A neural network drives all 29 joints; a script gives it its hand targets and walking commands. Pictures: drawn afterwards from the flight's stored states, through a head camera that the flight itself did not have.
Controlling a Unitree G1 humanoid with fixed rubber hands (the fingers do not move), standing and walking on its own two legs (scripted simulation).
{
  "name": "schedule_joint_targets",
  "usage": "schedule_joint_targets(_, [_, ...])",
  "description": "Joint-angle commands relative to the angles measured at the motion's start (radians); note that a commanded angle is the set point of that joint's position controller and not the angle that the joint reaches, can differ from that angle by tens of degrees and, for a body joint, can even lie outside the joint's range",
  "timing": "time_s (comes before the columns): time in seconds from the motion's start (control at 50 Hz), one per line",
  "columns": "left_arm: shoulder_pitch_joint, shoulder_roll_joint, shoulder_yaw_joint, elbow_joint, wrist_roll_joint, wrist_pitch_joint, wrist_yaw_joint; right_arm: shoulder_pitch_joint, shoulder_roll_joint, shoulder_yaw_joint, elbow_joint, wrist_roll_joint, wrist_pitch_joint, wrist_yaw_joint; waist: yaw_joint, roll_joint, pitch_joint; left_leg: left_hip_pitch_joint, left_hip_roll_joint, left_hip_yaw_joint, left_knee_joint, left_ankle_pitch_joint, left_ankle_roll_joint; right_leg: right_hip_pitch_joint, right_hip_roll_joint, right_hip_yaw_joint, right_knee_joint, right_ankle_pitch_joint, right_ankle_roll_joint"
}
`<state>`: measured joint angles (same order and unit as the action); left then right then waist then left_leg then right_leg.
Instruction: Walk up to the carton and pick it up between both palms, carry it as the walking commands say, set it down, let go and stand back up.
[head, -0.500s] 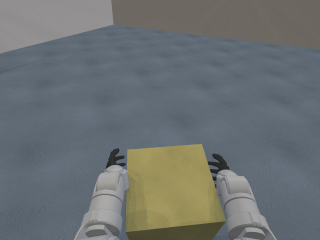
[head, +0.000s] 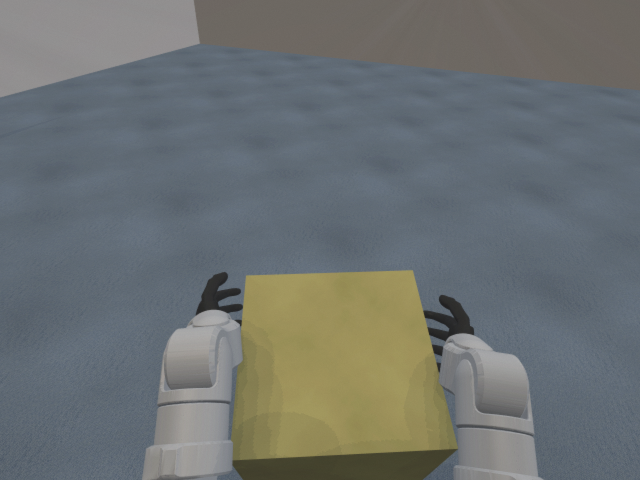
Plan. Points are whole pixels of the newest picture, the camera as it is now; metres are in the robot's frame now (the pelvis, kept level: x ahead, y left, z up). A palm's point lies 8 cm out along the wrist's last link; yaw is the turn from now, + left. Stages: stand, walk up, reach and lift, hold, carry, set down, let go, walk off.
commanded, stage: carry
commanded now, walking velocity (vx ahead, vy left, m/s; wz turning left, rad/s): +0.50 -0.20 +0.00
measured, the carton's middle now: (333, 378) +0.27 +0.00 +0.03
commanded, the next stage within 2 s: none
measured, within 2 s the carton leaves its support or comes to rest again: neither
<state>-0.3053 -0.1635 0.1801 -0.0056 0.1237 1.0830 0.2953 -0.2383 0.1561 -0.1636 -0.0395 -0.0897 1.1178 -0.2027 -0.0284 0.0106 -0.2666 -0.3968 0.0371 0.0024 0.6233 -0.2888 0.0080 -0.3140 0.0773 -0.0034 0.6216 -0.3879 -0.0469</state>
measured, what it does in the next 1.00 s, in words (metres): walks ahead: left foot, then right foot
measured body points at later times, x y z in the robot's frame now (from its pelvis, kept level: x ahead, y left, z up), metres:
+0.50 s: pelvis +0.19 -0.04 +0.00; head +0.15 -0.03 +0.45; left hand +0.48 +0.11 +0.09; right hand +0.47 -0.19 +0.09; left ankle +0.11 +0.10 -0.73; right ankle +0.14 -0.14 -0.71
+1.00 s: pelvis +0.51 -0.10 -0.01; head +0.52 -0.10 +0.44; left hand +0.80 +0.06 +0.06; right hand +0.79 -0.25 +0.07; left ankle +0.35 +0.03 -0.73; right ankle +0.49 -0.20 -0.70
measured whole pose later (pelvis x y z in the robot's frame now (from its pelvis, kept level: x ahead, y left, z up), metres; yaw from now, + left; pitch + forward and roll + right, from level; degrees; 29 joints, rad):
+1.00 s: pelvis +0.51 -0.10 -0.01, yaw +1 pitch +7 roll +0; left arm -0.22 -0.14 0.14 -0.28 0.05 1.16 0.28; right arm -0.20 0.14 -0.08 -0.31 -0.05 1.23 -0.25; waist -0.02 -0.01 -0.13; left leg -0.17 0.09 0.07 0.59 -0.52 -0.04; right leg -0.54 0.01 -0.07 0.91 -0.50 -0.05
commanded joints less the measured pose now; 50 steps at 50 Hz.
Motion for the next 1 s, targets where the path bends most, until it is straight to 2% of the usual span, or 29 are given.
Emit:
schedule_joint_targets(0.0, [-0.566,-1.028,-0.691,-0.255,-0.380,0.066,-0.314,-0.816,0.957,0.668,-0.439,0.419,-0.002,0.217,0.003,0.176,-0.175,0.489,0.371,-0.448,-0.338,-0.074,0.184,-0.349,-0.063,-0.039,-0.026,-0.115,0.044])
schedule_joint_targets(0.08, [-0.518,-1.024,-0.688,-0.284,-0.421,0.103,-0.296,-0.705,0.951,0.642,-0.445,0.406,0.045,0.187,0.010,0.031,-0.241,0.142,0.177,-0.083,-0.062,0.003,0.054,0.209,-0.053,-0.019,-0.310,0.016,0.014])
schedule_joint_targets(0.12, [-0.483,-1.008,-0.684,-0.311,-0.422,0.113,-0.289,-0.694,0.935,0.631,-0.463,0.401,0.062,0.175,0.048,-0.166,-0.219,-0.293,0.070,0.050,0.177,-0.067,-0.011,0.556,-0.269,0.289,-0.275,0.223,-0.078])
schedule_joint_targets(0.16, [-0.490,-0.993,-0.682,-0.309,-0.403,0.124,-0.271,-0.718,0.905,0.621,-0.440,0.408,0.084,0.185,0.063,-0.175,-0.135,-0.527,0.045,0.087,0.262,-0.309,-0.030,0.614,-0.393,0.434,-0.253,0.378,-0.196])
schedule_joint_targets(0.2, [-0.512,-0.992,-0.673,-0.327,-0.401,0.127,-0.265,-0.714,0.914,0.612,-0.416,0.414,0.089,0.189,0.066,-0.109,-0.096,-0.532,0.039,0.096,0.242,-0.318,-0.017,0.580,-0.384,0.407,-0.280,0.299,-0.207])
schedule_joint_targets(0.24, [-0.525,-0.986,-0.658,-0.319,-0.401,0.129,-0.263,-0.699,0.919,0.605,-0.392,0.406,0.091,0.189,0.061,-0.154,-0.093,-0.447,0.030,0.121,0.161,-0.233,-0.007,0.531,-0.350,0.337,-0.269,0.312,-0.187])
schedule_joint_targets(0.3, [-0.546,-1.008,-0.661,-0.330,-0.421,0.123,-0.268,-0.686,0.941,0.606,-0.435,0.398,0.075,0.185,0.004,-0.143,-0.155,0.033,-0.001,0.192,-0.148,0.030,0.022,0.279,-0.221,0.050,-0.105,0.661,-0.088])
schedule_joint_targets(0.32, [-0.500,-1.010,-0.658,-0.307,-0.416,0.125,-0.267,-0.653,0.953,0.602,-0.433,0.396,0.073,0.183,-0.022,-0.091,-0.243,0.430,0.026,0.067,-0.136,0.074,0.067,0.022,-0.160,-0.033,0.092,0.812,-0.032])
schedule_joint_targets(0.34, [-0.482,-1.012,-0.665,-0.315,-0.418,0.127,-0.265,-0.642,0.923,0.591,-0.437,0.392,0.069,0.179,-0.024,0.173,-0.323,0.757,0.284,-0.330,-0.195,0.168,0.148,-0.312,-0.077,-0.089,0.343,0.568,0.037])
schedule_joint_targets(0.36, [-0.539,-1.003,-0.696,-0.371,-0.436,0.124,-0.269,-0.689,0.910,0.588,-0.445,0.398,0.060,0.175,0.000,0.401,-0.230,0.952,0.465,-0.674,-0.251,0.569,0.263,-0.665,0.039,-0.093,0.386,-0.141,0.064])
schedule_joint_targets(0.38, [-0.608,-1.002,-0.717,-0.425,-0.451,0.113,-0.276,-0.679,0.954,0.607,-0.452,0.410,0.056,0.174,-0.007,0.276,-0.224,0.948,0.435,-0.621,-0.191,0.708,0.274,-0.700,-0.064,0.051,0.402,-0.192,0.042])
schedule_joint_targets(0.44, [-0.573,-1.023,-0.717,-0.430,-0.451,0.100,-0.281,-0.650,0.965,0.626,-0.456,0.406,0.055,0.183,-0.012,0.153,-0.154,0.733,0.391,-0.374,-0.248,0.488,0.175,-0.561,-0.138,0.001,0.129,-0.189,0.037])
schedule_joint_targets(0.48, [-0.569,-1.033,-0.712,-0.438,-0.456,0.098,-0.287,-0.668,0.958,0.637,-0.486,0.416,0.049,0.184,-0.013,0.238,-0.184,0.488,0.316,-0.168,-0.239,0.343,0.093,-0.209,-0.075,-0.088,-0.075,-0.015,0.026])
schedule_joint_targets(0.5, [-0.562,-1.034,-0.705,-0.437,-0.452,0.099,-0.287,-0.663,0.962,0.646,-0.501,0.423,0.049,0.182,0.000,0.218,-0.206,0.325,0.281,-0.080,-0.165,0.335,0.061,0.041,-0.039,-0.133,-0.156,0.068,0.012])
schedule_joint_targets(0.52, [-0.517,-1.035,-0.697,-0.422,-0.445,0.102,-0.286,-0.636,0.981,0.655,-0.503,0.426,0.053,0.181,0.018,0.114,-0.242,0.161,0.225,-0.009,0.004,0.418,0.033,0.292,-0.014,-0.125,-0.185,0.068,-0.001])
schedule_joint_targets(0.54, [-0.474,-1.037,-0.692,-0.416,-0.440,0.105,-0.285,-0.625,0.975,0.661,-0.502,0.424,0.059,0.181,0.041,0.017,-0.274,-0.016,0.169,0.057,0.160,0.397,0.004,0.506,-0.058,-0.041,-0.225,0.053,-0.026])
schedule_joint_targets(0.56, [-0.436,-1.010,-0.669,-0.403,-0.425,0.110,-0.282,-0.632,0.951,0.661,-0.514,0.417,0.070,0.181,0.059,-0.199,-0.278,-0.276,0.086,0.137,0.390,0.082,-0.058,0.664,-0.313,0.314,-0.303,0.097,-0.113])
schedule_joint_targets(0.58, [-0.430,-1.002,-0.671,-0.350,-0.408,0.121,-0.273,-0.646,0.919,0.652,-0.496,0.414,0.085,0.190,0.056,-0.293,-0.204,-0.542,-0.002,0.128,0.502,-0.325,-0.076,0.764,-0.441,0.552,-0.258,0.475,-0.232])
schedule_joint_targets(0.6, [-0.400,-1.006,-0.670,-0.333,-0.391,0.122,-0.267,-0.672,0.906,0.660,-0.497,0.428,0.087,0.200,0.074,-0.193,-0.164,-0.574,0.020,0.082,0.554,-0.385,-0.063,0.729,-0.432,0.521,-0.205,0.688,-0.273])
schedule_joint_targets(0.64, [-0.468,-1.014,-0.695,-0.395,-0.417,0.121,-0.273,-0.630,0.932,0.638,-0.465,0.420,0.080,0.201,0.070,-0.037,-0.133,-0.591,0.054,0.070,0.518,-0.369,-0.051,0.711,-0.424,0.408,-0.197,0.683,-0.239])
schedule_joint_targets(0.72, [-0.501,-1.010,-0.691,-0.402,-0.435,0.114,-0.282,-0.633,0.945,0.636,-0.478,0.399,0.065,0.194,0.063,-0.194,-0.085,-0.394,0.008,0.157,0.183,-0.262,-0.029,0.559,-0.322,0.205,-0.185,0.740,-0.164])
schedule_joint_targets(0.76, [-0.506,-1.015,-0.696,-0.415,-0.457,0.110,-0.289,-0.638,0.957,0.635,-0.508,0.392,0.059,0.187,0.030,-0.181,-0.122,0.020,-0.056,0.260,-0.059,-0.058,0.002,0.319,-0.238,0.002,-0.053,1.093,-0.086])
schedule_joint_targets(0.78, [-0.488,-1.014,-0.700,-0.417,-0.462,0.111,-0.291,-0.589,0.975,0.634,-0.506,0.389,0.057,0.186,-0.017,-0.146,-0.185,0.383,-0.031,0.205,-0.113,0.128,0.038,0.086,-0.191,-0.081,0.111,1.162,-0.028])
schedule_joint_targets(0.8, [-0.481,-1.007,-0.705,-0.419,-0.461,0.116,-0.289,-0.559,0.952,0.624,-0.503,0.377,0.054,0.180,-0.054,0.090,-0.300,0.770,0.193,-0.195,-0.141,0.293,0.139,-0.257,-0.105,-0.127,0.444,0.895,0.042])
schedule_joint_targets(0.82, [-0.485,-1.003,-0.729,-0.454,-0.476,0.113,-0.291,-0.582,0.929,0.615,-0.496,0.384,0.046,0.172,-0.016,0.413,-0.305,1.101,0.453,-0.667,-0.142,0.979,0.287,-0.669,0.045,-0.096,0.658,0.078,0.094])
schedule_joint_targets(0.84, [-0.558,-0.992,-0.747,-0.506,-0.486,0.100,-0.298,-0.565,0.967,0.620,-0.479,0.386,0.043,0.171,-0.013,0.350,-0.280,1.161,0.427,-0.622,-0.069,1.217,0.297,-0.784,-0.037,0.055,0.710,-0.174,0.074])
schedule_joint_targets(0.88, [-0.554,-1.012,-0.772,-0.539,-0.494,0.085,-0.297,-0.549,0.994,0.647,-0.504,0.388,0.039,0.179,-0.030,0.192,-0.149,1.106,0.379,-0.502,-0.109,1.100,0.224,-0.917,-0.090,0.028,0.658,-0.259,0.035])
schedule_joint_targets(0.92, [-0.503,-1.027,-0.749,-0.516,-0.475,0.074,-0.301,-0.560,0.999,0.674,-0.544,0.403,0.029,0.188,-0.031,0.162,-0.078,0.964,0.378,-0.403,-0.142,0.928,0.164,-0.840,-0.155,0.052,0.411,-0.311,0.027])
schedule_joint_targets(0.98, [-0.486,-1.003,-0.733,-0.562,-0.471,0.060,-0.295,-0.607,0.975,0.705,-0.610,0.441,0.016,0.189,0.007,0.245,-0.218,0.514,0.248,0.004,-0.061,0.982,0.027,-0.056,-0.027,-0.163,-0.094,0.094,-0.004])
